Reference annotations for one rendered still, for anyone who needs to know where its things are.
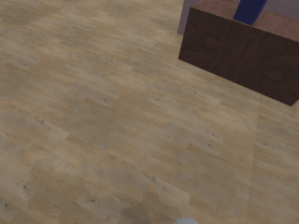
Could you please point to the pedestal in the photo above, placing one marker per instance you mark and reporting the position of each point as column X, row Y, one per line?
column 262, row 57

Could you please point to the carton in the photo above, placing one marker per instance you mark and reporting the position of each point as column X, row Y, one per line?
column 249, row 10

